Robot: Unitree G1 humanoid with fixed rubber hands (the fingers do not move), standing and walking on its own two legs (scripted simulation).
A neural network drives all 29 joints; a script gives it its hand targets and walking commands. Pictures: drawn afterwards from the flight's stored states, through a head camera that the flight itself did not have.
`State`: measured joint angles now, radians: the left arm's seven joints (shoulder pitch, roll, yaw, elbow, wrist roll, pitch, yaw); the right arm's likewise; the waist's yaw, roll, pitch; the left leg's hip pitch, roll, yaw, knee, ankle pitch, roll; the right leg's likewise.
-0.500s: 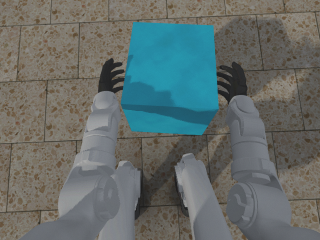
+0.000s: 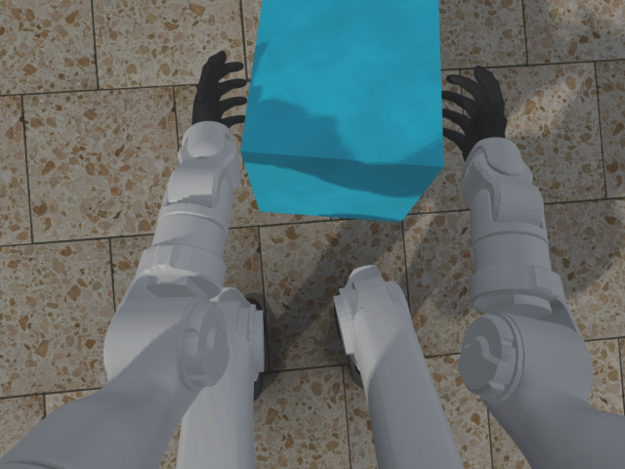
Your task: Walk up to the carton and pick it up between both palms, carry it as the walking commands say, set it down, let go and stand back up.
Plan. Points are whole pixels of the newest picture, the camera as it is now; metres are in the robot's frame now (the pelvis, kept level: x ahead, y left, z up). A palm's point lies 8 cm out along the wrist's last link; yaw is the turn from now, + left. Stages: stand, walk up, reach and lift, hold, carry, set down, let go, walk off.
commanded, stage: set down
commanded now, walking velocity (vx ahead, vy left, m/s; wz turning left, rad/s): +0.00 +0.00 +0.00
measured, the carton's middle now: (340, 110) +0.54 -0.11 -0.23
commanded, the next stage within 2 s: none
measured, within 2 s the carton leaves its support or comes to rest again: neither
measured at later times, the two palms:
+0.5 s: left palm (219, 121) +0.53 +0.06 -0.20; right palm (439, 139) +0.47 -0.24 -0.22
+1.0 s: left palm (224, 121) +0.54 +0.06 -0.22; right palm (450, 121) +0.49 -0.26 -0.21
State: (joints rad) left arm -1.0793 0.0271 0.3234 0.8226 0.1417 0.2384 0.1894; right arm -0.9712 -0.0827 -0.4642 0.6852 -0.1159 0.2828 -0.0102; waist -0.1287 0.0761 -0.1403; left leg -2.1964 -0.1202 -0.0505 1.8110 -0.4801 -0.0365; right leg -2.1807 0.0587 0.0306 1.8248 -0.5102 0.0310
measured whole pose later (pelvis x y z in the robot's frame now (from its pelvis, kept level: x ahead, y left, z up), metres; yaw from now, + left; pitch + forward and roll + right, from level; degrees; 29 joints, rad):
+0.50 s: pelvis -0.03 -0.01 -0.06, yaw +2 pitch +28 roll +2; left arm -1.42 0.24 0.18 0.84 -0.12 0.26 0.23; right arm -1.32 -0.22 -0.33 0.65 0.04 0.29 -0.11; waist -0.12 0.11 0.53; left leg -2.06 -0.13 -0.03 2.06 -0.50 -0.07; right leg -2.07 0.06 0.03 2.10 -0.53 0.01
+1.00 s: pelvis -0.01 -0.02 -0.09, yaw +1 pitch +39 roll +2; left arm -1.35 0.19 0.27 1.02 0.01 0.17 0.11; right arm -1.29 -0.25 -0.36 0.93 -0.01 0.21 -0.02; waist -0.12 0.03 0.20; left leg -2.27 -0.13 -0.05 2.13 -0.54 -0.08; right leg -2.28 0.08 0.00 2.16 -0.55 0.00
